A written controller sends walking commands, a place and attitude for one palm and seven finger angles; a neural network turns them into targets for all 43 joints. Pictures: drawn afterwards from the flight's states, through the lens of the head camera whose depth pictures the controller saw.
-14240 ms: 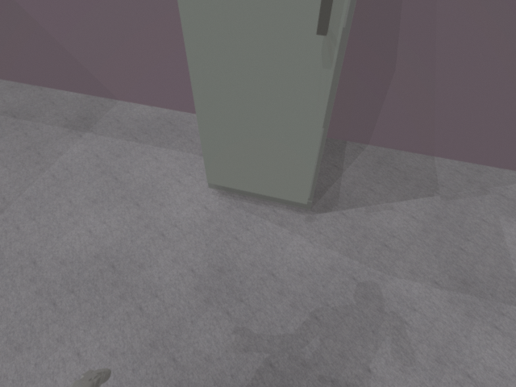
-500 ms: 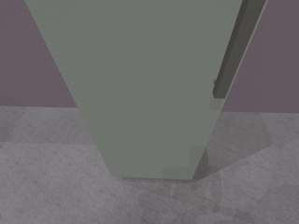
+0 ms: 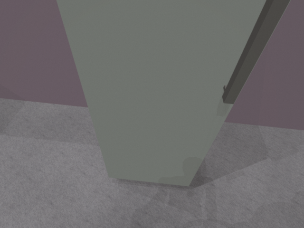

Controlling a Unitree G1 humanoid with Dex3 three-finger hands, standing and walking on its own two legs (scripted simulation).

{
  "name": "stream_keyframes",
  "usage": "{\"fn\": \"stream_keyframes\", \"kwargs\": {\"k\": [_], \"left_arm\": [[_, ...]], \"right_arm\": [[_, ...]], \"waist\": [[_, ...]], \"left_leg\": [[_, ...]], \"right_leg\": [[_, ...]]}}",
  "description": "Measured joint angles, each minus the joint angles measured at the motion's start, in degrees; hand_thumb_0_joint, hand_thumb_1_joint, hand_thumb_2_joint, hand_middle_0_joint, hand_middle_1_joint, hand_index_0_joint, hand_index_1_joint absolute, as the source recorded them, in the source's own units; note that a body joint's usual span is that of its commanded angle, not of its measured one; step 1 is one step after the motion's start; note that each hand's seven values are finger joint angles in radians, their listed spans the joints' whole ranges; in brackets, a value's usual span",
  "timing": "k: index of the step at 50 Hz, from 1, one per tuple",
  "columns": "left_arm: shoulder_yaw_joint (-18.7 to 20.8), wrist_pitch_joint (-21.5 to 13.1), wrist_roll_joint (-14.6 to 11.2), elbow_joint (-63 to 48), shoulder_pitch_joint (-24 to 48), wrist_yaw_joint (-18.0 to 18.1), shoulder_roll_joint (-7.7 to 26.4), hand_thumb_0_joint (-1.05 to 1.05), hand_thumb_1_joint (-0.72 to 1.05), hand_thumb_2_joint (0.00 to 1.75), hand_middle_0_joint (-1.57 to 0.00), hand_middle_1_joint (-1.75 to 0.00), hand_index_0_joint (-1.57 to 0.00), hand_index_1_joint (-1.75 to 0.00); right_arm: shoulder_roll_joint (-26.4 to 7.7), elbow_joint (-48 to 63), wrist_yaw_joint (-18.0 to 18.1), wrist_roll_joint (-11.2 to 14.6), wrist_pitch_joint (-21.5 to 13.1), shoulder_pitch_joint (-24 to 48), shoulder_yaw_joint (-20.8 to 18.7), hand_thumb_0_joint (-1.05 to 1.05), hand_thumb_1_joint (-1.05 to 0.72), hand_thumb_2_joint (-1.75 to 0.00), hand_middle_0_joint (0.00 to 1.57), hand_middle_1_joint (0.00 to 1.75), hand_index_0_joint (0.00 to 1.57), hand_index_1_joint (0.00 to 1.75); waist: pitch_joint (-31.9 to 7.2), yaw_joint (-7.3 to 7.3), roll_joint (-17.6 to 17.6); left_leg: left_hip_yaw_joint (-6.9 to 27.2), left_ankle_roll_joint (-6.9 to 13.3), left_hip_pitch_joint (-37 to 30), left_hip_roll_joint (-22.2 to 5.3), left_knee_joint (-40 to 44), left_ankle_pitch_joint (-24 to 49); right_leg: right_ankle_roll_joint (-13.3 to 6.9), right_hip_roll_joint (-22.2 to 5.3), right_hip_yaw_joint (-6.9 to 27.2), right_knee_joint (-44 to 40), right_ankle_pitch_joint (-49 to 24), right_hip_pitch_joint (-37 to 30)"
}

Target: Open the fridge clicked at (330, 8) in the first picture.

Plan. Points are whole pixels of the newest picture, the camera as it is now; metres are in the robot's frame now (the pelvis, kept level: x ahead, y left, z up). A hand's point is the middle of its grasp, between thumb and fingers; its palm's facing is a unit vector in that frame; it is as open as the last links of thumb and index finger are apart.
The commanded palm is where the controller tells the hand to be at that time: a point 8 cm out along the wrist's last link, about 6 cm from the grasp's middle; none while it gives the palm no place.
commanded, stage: come to a stop and stand still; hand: right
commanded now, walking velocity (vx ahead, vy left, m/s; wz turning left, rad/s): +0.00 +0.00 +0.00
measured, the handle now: (247, 50) +0.47 -0.18 +0.26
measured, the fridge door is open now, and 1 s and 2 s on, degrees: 0 0 0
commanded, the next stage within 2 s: look again from close up in 0.72 s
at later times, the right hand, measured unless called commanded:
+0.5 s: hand out of the picture +0.04 -0.18 -0.17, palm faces +0.00 +0.98 -0.21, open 7.3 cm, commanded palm none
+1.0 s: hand out of the picture +0.05 -0.18 -0.17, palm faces +0.00 +0.98 -0.21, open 7.3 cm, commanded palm none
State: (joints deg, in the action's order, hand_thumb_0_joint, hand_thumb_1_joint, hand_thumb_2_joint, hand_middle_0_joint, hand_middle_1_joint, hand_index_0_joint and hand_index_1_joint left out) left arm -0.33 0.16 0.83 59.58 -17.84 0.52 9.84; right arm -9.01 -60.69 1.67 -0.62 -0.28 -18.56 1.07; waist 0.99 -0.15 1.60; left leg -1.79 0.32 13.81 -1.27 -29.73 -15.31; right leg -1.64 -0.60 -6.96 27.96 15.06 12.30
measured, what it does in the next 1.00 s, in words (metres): stands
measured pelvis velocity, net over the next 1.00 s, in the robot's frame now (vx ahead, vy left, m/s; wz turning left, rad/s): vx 0.03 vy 0.00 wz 0.02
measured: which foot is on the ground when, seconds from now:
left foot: down 0.00-1.00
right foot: down 0.00-1.00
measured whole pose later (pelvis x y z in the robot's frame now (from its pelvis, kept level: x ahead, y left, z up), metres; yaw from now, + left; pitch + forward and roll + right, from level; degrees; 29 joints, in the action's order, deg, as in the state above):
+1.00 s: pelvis +0.03 +0.00 +0.00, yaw +1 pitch +0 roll +0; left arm -0.3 -1.2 0.6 64.7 -13.1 1.7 9.5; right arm -10.0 -63.6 1.6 -0.7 -0.6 -13.8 0.2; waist 2.0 0.3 -0.5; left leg -1.1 0.5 9.4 -0.4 -26.0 -16.1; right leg -0.8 -1.1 -7.7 23.9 16.0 7.3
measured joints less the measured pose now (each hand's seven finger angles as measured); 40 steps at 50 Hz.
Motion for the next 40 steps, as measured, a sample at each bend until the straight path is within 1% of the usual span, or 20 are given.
{"fn": "stream_keyframes", "kwargs": {"k": [7,16,31,40], "left_arm": [[-0.51,-0.58,-0.07,2.6,-0.86,0.2,-1.1,0.01,0.91,0.9,-0.2,-0.3,-0.2,-0.3],[-0.37,-1.15,-0.17,4.4,0.31,0.73,-1.65,0.01,0.91,0.9,-0.2,-0.3,-0.2,-0.3],[0.12,-1.46,-0.19,4.47,3.88,1.24,-0.55,0.01,0.92,0.9,-0.2,-0.3,-0.2,-0.3],[0.09,-1.36,-0.19,4.57,4.84,1.23,-0.3,0.01,0.92,0.9,-0.2,-0.3,-0.2,-0.3]], "right_arm": [[-0.2,-0.62,0.03,0.21,-0.29,2.02,-0.1,0.0,-0.91,-0.9,0.2,0.3,0.2,0.3],[-0.44,-1.73,0.3,0.17,-0.41,3.81,-0.53,0.0,-0.92,-0.9,0.2,0.3,0.2,0.3],[-0.4,-2.8,0.19,0.0,-0.3,3.96,-0.74,0.0,-0.91,-0.9,0.2,0.3,0.2,0.3],[-0.63,-2.91,0.04,-0.06,-0.32,4.27,-0.78,0.0,-0.91,-0.9,0.2,0.3,0.2,0.3]], "waist": [[0.6,-0.36,-0.62],[0.94,-0.31,-1.48],[0.91,0.35,-1.88],[0.98,0.48,-2.04]], "left_leg": [[0.28,0.03,-0.48,0.1,0.89,0.14],[0.55,0.06,-1.73,0.38,1.52,-0.36],[0.91,-0.02,-3.4,0.59,2.51,-0.97],[0.78,0.08,-4.07,0.71,3.17,-0.98]], "right_leg": [[0.14,0.0,-0.28,-1.3,-0.25,-0.78],[0.35,-0.22,-0.54,-1.86,0.43,-2.14],[0.5,-0.32,-0.88,-2.91,1.16,-3.99],[0.65,-0.4,-0.75,-3.5,1.14,-4.59]]}}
